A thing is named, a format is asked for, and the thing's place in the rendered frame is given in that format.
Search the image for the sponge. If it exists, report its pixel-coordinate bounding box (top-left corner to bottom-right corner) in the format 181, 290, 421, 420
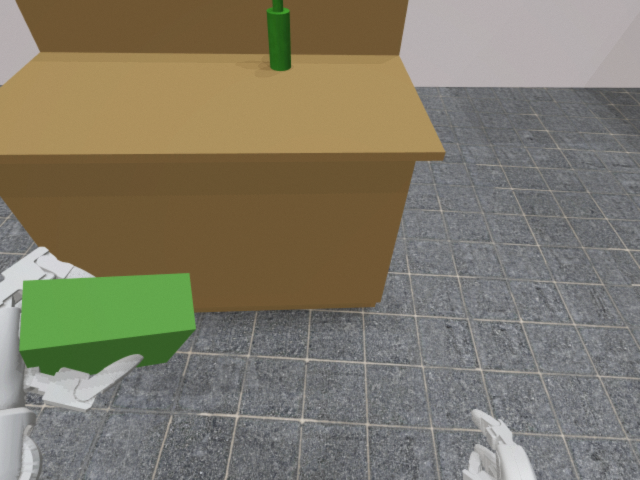
19, 273, 196, 376

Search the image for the table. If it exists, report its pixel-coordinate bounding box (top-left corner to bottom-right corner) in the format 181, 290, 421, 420
0, 0, 446, 313

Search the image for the left robot forearm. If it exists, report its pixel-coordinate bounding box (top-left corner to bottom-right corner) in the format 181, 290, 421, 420
0, 407, 43, 480

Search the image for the robot right hand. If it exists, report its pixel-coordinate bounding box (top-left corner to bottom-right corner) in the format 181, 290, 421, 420
462, 409, 537, 480

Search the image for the robot left hand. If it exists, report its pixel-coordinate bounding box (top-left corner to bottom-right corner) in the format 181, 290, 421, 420
0, 247, 144, 413

